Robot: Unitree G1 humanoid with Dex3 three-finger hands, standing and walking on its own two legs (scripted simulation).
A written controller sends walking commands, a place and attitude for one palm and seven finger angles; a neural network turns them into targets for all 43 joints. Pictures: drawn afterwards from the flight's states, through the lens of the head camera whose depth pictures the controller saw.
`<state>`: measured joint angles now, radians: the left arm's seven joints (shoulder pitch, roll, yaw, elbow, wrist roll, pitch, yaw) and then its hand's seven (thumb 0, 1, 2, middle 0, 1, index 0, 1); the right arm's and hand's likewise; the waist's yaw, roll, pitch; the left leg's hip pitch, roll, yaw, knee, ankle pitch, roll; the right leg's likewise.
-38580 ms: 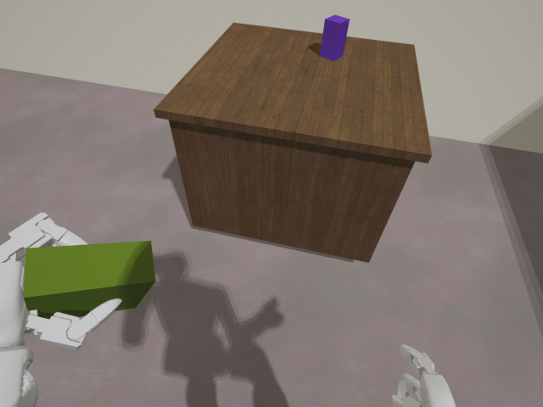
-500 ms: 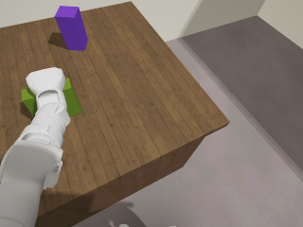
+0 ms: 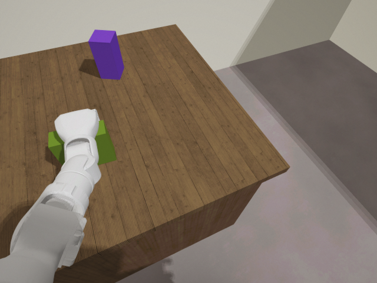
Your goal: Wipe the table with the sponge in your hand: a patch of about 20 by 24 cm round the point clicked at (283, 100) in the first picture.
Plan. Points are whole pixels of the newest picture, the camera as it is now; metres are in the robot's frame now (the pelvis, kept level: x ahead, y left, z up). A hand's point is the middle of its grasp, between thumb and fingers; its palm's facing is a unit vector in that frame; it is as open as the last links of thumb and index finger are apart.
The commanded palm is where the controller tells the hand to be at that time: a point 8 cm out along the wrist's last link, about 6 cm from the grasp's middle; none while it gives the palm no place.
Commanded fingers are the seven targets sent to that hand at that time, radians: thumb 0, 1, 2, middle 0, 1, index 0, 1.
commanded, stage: wipe back along the middle lane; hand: left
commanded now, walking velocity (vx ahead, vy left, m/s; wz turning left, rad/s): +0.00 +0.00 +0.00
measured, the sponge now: (87, 151) +0.43 +0.25 -0.02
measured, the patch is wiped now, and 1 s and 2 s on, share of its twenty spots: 0.55 0.65 0.75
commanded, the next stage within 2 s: slide across to the third lane in 1.76 s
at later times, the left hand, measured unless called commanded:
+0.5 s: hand (92, 157) +0.39 +0.22 +0.01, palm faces -0.07 +0.00 -1.00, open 9.3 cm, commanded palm +0.35 +0.20 +0.05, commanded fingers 0.00 0.10 1.30 -1.20 -1.60 -1.20 -1.60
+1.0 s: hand (99, 176) +0.34 +0.20 +0.01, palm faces -0.06 -0.01 -1.00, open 9.2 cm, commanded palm +0.30 +0.18 +0.04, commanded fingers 0.00 0.10 1.30 -1.20 -1.60 -1.20 -1.60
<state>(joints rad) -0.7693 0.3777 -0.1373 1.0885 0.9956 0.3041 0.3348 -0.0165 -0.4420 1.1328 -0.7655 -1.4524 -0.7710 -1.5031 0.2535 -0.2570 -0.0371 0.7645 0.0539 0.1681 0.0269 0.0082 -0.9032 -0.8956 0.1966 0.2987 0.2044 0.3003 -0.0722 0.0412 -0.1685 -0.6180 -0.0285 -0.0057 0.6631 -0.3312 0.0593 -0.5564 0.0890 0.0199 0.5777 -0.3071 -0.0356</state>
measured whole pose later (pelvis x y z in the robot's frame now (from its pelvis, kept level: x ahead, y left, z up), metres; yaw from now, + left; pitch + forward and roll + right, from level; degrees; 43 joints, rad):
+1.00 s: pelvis -0.01 -0.01 +0.01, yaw +1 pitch +9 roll -1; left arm -0.45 0.20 -0.33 0.75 0.98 0.48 0.36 0.02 -0.44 1.13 -0.76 -1.47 -0.77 -1.51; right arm 0.10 -0.24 -0.02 0.70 0.08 0.23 0.02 0.01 -0.90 -0.90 0.20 0.30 0.20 0.30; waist 0.02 0.05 -0.16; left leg -0.44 -0.05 -0.01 0.60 -0.30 0.05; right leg -0.40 0.07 0.02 0.56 -0.31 -0.05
